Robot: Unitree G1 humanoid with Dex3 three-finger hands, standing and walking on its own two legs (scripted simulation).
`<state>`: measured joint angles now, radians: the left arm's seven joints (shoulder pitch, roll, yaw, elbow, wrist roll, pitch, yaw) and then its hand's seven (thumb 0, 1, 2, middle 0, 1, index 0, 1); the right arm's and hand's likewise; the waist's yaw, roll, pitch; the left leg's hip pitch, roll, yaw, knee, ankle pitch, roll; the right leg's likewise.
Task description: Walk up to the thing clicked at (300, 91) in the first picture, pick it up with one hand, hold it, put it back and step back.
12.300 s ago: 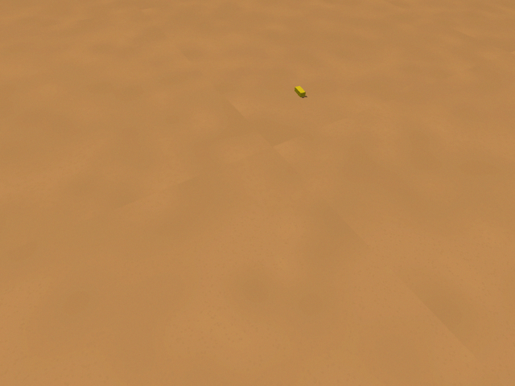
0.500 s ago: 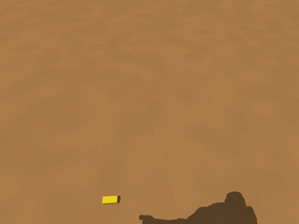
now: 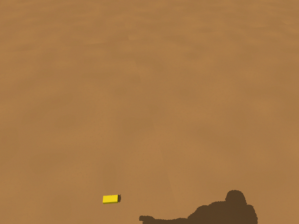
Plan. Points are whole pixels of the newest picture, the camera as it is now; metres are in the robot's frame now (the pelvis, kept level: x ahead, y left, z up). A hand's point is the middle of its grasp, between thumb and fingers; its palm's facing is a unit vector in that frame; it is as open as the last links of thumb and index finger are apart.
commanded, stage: stand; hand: left
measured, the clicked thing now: (110, 199) +0.40 +0.26 -0.77
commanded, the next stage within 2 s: walk up in 0.82 s
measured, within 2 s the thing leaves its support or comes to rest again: neither
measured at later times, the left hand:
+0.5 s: hand out of the picture +0.07 +0.26 -0.15, palm faces -0.02 -0.94 -0.35, open 7.4 cm
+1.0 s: hand out of the picture +0.07 +0.28 -0.16, palm faces -0.02 -0.93 -0.38, open 7.4 cm
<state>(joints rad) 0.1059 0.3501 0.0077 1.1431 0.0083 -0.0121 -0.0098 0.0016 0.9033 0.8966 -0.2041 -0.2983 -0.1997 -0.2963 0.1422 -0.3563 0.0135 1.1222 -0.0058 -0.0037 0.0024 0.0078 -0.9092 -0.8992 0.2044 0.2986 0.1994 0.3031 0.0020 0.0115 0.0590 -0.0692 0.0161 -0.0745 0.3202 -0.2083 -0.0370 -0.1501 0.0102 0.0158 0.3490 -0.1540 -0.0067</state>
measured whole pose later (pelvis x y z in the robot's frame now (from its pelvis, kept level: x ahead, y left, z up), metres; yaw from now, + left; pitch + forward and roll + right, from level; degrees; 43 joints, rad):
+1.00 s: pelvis -0.03 +0.02 -0.01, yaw -1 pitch -2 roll +1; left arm 0.04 0.37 0.05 1.01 0.01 0.02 0.01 0.00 0.90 0.90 -0.21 -0.30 -0.20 -0.30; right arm 0.07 -0.40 -0.03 1.02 0.01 0.04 0.00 0.01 -0.91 -0.90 0.20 0.30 0.20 0.30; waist 0.00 0.00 0.19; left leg -0.28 -0.04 -0.05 0.74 -0.44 0.02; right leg -0.28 -0.02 0.04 0.47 -0.16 0.00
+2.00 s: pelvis -0.27 +0.03 -0.03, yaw -1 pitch -2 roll +2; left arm 0.11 0.36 0.08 0.68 0.05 0.08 -0.01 0.00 0.90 0.90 -0.21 -0.30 -0.20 -0.30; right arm 0.20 -0.39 -0.05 0.86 -0.02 0.01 -0.06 0.01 -0.91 -0.90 0.20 0.30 0.20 0.30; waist 0.01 -0.06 0.21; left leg -0.21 -0.04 0.00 0.61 -0.37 0.00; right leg -0.41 0.00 -0.04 0.67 -0.21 -0.06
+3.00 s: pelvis -0.32 +0.00 -0.02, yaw -2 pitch -4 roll -1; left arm 0.19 0.36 0.05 0.95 0.02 -0.05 0.02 0.00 0.90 0.90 -0.20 -0.30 -0.20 -0.30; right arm 0.18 -0.38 -0.05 0.92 0.00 0.03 0.01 0.01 -0.91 -0.90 0.21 0.30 0.20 0.30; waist -0.02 0.04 0.13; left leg -0.25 0.05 -0.03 0.68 -0.35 -0.01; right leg -0.25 0.02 -0.02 0.60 -0.26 -0.01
